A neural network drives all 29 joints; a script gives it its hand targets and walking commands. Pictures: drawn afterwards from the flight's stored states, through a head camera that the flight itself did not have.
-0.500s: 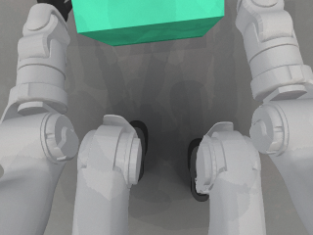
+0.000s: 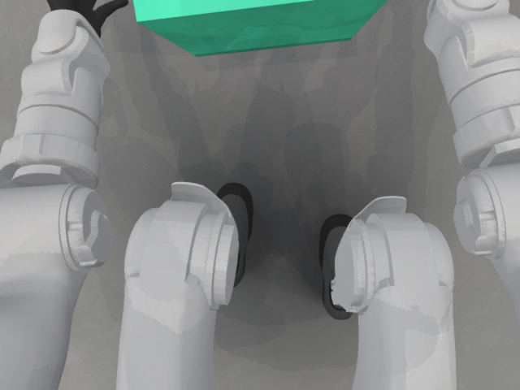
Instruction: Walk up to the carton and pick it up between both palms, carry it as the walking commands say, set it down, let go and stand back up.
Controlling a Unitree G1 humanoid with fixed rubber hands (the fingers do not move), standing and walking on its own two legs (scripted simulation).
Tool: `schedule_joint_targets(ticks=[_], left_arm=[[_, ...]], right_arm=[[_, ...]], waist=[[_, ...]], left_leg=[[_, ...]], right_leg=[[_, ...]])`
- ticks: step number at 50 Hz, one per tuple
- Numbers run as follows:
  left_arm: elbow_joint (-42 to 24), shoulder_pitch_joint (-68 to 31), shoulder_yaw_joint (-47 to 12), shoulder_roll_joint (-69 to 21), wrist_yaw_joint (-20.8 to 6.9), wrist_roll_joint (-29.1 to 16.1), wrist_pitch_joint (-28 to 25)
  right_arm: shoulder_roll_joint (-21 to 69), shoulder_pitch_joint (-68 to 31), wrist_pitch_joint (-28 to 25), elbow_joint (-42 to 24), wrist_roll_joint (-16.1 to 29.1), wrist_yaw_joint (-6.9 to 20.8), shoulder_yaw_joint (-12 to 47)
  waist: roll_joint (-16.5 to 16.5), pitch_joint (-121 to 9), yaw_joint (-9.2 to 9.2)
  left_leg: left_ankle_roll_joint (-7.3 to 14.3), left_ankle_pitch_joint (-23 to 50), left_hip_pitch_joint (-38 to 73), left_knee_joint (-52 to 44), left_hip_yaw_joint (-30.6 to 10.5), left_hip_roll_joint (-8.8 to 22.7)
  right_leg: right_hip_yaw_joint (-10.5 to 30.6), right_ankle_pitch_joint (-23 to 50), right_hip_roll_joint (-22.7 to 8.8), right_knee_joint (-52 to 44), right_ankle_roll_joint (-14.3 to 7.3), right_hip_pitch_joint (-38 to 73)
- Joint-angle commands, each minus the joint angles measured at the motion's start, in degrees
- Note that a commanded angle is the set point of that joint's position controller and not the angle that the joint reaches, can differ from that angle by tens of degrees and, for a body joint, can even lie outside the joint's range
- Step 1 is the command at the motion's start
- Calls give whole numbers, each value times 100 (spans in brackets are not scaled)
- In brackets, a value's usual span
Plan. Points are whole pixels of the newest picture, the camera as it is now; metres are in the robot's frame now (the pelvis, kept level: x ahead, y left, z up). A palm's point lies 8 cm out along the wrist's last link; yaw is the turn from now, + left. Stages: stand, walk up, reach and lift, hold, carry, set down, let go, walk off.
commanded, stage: set down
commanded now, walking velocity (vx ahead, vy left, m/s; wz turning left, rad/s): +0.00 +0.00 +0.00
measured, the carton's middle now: out of the picture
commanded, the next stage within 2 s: let go in 1.44 s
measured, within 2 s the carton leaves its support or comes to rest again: neither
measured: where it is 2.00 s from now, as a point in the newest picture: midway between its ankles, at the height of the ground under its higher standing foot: (284, 267)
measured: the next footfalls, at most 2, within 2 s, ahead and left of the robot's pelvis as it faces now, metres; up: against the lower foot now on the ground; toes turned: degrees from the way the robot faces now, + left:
none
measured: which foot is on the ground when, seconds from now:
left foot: down 0.00-1.00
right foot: down 0.00-1.00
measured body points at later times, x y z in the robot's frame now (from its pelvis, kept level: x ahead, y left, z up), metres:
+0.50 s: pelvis +0.00 +0.00 +0.04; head +0.36 +0.02 +0.29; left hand +0.53 +0.28 -0.09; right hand +0.59 -0.13 -0.09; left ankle +0.14 +0.12 -0.32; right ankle +0.09 -0.10 -0.32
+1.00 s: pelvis -0.01 +0.00 +0.16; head +0.36 +0.03 +0.40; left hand +0.53 +0.28 +0.04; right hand +0.60 -0.15 +0.05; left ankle +0.14 +0.12 -0.32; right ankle +0.09 -0.10 -0.32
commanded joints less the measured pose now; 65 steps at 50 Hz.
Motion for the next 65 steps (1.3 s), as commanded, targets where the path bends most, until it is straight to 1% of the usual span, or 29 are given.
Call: schedule_joint_targets(ticks=[1, 2, 3, 4, 7, 10, 13, 18, 19, 20, 26, 28, 30, 31, 34, 38, 43, 45, 48, 49, 51, 55, 56, 58, 59, 60, 63, 64, 65], left_arm=[[-646, -2099, -9, 745, -158, -84, -149], [-418, -1932, 74, 922, -144, -28, -167], [-707, -1791, 287, 1233, -94, 93, -200], [-502, -1631, 297, 1259, -64, 182, -203], [-740, -1665, 356, 1225, 22, 370, -152], [-1712, -1661, 187, 1269, 75, 246, -82], [-2294, -1565, 176, 1289, 158, 177, 122], [-3231, -1510, 135, 1673, 192, -34, 678], [-3204, -1500, 281, 1573, 175, 2, 807], [-3055, -1243, 279, 1479, 147, -48, 895], [-2162, -1008, 160, 1010, -78, 212, 1131], [-2739, -1037, 143, 994, -125, 274, 1052], [-3891, -1248, 210, 1012, -94, 113, 1014], [-3536, -1104, 243, 1060, -74, 47, 1088], [-2573, -1349, 174, 1116, -56, 255, 1341], [-4008, -1507, 295, 1442, -11, 42, 1472], [-3920, -1702, 339, 1603, 42, 173, 1773], [-4480, -1898, 335, 1660, 113, 56, 1865], [-4502, -1627, 291, 1584, 84, 104, 2011], [-4228, -1303, 253, 1422, 54, 70, 2008], [-3659, -1064, 239, 1423, -10, 135, 2076], [-3950, -658, 410, 1430, -106, 199, 1877], [-3920, -724, 363, 1412, -157, 143, 1855], [-4211, -599, 125, 1079, -179, 111, 1815], [-4205, -671, 278, 1279, -182, 124, 1756], [-4692, -743, 226, 1360, -161, 223, 1742], [-4799, -834, 259, 1454, -91, 65, 1718], [-4833, -787, 301, 1423, -85, 105, 1744], [-4393, -648, 251, 1356, -105, 83, 1755]], right_arm=[[-690, -2522, -184, -542, -50, 136, -120], [-851, -2362, -160, -208, -88, 171, -216], [-722, -2346, -180, -464, 59, 202, -171], [-1095, -2278, -201, -161, -67, 210, -356], [-844, -2031, -146, 174, 47, 269, -351], [-1302, -2374, -184, -1123, 117, 197, -544], [-1155, -2207, 2, -1701, 368, 154, -293], [-1425, -2134, 501, -2801, 298, 5, -373], [-1197, -2155, 636, -2786, 287, -10, -357], [-1447, -2099, 679, -3047, 103, -75, -586], [-1123, -1371, 948, -1430, -355, 104, -759], [-1190, -1243, 880, -1749, -410, 181, -974], [-1048, -1432, 806, -2860, -126, 176, -889], [-1256, -1690, 827, -3172, -135, 151, -913], [-1241, -1765, 1085, -1438, -225, 259, -911], [-1753, -2318, 1183, -3232, -111, 201, -984], [-1524, -2277, 1544, -2732, 75, 234, -928], [-1841, -2365, 1594, -3104, 58, 274, -1030], [-1811, -2161, 1690, -3116, 170, 314, -1185], [-1474, -2053, 1695, -3131, 294, 362, -807], [-1518, -1743, 1732, -2552, 93, 429, -845], [-1467, -1411, 1577, -2826, -11, 460, -917], [-1628, -1207, 1529, -2616, -195, 459, -1050], [-1733, -1197, 1403, -2906, -261, 496, -1192], [-1532, -1424, 1376, -3306, -59, 499, -988], [-1843, -1284, 1360, -3331, -157, 476, -1308], [-2004, -1435, 1366, -3490, -230, 441, -1326], [-1872, -1419, 1398, -3487, -151, 475, -1215], [-1849, -1345, 1404, -3370, -212, 470, -1273]], waist=[[-747, -7371, 313], [-833, -7260, 286], [-807, -7617, 528], [-610, -7542, 397], [-478, -7832, 533], [-316, -9440, 325], [-274, -10407, 610], [-639, -11313, 438], [-723, -11120, 599], [-737, -11203, 407], [-254, -9368, 102], [-42, -9903, -53], [-23, -11306, 132], [-216, -11830, 93], [-127, -9895, 106], [-389, -11949, 164], [-136, -11736, 421], [-206, -12074, 160], [106, -12292, 238], [-140, -12243, 398], [-249, -11733, 191], [-232, -12183, 266], [-338, -12218, 40], [2, -12305, -48], [-281, -12518, 203], [242, -12931, 76], [-56, -12657, -132], [-137, -12821, 145], [-149, -12403, 22]], left_leg=[[-80, 1811, 3495, -647, -158, 162], [0, 1772, 3565, -701, -235, 120], [-6, 2113, 3804, -668, -264, 102], [-37, 2016, 3877, -642, -284, 128], [-89, 2183, 4521, -801, -345, 72], [-70, 2750, 5491, -836, -379, 15], [-45, 3518, 6500, -848, -297, -50], [51, 2987, 6343, -1123, -56, -125], [47, 2900, 5951, -1229, 22, -190], [33, 2931, 5981, -1259, 14, -202], [-98, 1863, 5049, -1987, 9, -207], [-125, 2166, 5573, -2155, -64, -241], [-104, 3209, 6273, -2217, -43, -327], [-52, 3340, 6646, -2182, -115, -320], [-15, 1600, 5659, -2784, -104, -249], [-83, 2318, 6801, -3043, 30, -300], [26, 1979, 7135, -3637, -58, -284], [-11, 2199, 7586, -3801, -187, -225], [-42, 2377, 8109, -4081, -204, -244], [1, 2539, 8180, -4215, -181, -251], [20, 2168, 7923, -4411, -241, -234], [28, 3326, 8298, -4632, -200, -329], [1, 3365, 8342, -4850, -241, -317], [-42, 3826, 9010, -5068, -328, -362], [52, 4041, 9336, -5044, -373, -328], [-18, 4435, 9973, -5056, -350, -392], [1, 4269, 10022, -5381, -479, -307], [20, 4291, 10263, -5590, -431, -367], [30, 4073, 10128, -5698, -493, -336]], right_leg=[[373, 1339, -545, -1566, 145, 2320], [254, 1323, -520, -1428, 151, 2256], [292, 1465, -508, -1438, 185, 2285], [247, 1415, -468, -1309, 141, 2031], [156, 1202, -458, -1409, 84, 1857], [-57, 1700, -375, -1344, 102, 2456], [-16, 2092, -293, -1523, 104, 2877], [-17, 2140, -292, -1882, 119, 4169], [34, 2215, -289, -2029, 137, 4378], [66, 2213, -216, -2148, 83, 4319], [99, 1418, -206, -2735, -23, 3512], [62, 1704, -166, -2840, -31, 3724], [109, 2660, -107, -2929, 19, 4531], [8, 2607, -72, -3009, 19, 4490], [0, 1088, -195, -3400, -95, 3676], [71, 1865, -148, -3862, -26, 5385], [45, 1482, -170, -4243, -5, 5129], [-35, 1602, -175, -4428, -14, 5135], [-17, 1693, -187, -4739, -49, 5259], [17, 1839, -184, -4885, 17, 5563], [-23, 1618, -184, -5066, 33, 5444], [142, 2654, -144, -5426, 84, 6120], [46, 2800, -147, -5507, 115, 6322], [95, 3113, -90, -5745, 93, 6370], [107, 3201, -93, -5829, 154, 6414], [149, 3254, -61, -5947, 96, 6421], [115, 3284, -84, -6263, 85, 6649], [101, 3206, -68, -6364, 126, 6800], [181, 3059, -112, -6584, 122, 6734]])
